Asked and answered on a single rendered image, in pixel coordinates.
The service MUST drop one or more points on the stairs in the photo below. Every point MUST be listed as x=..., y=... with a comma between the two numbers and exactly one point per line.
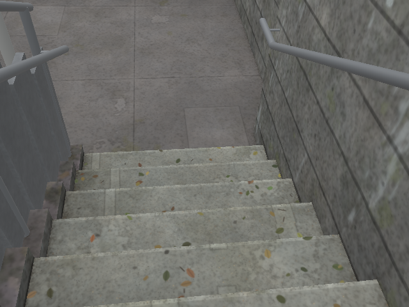
x=193, y=227

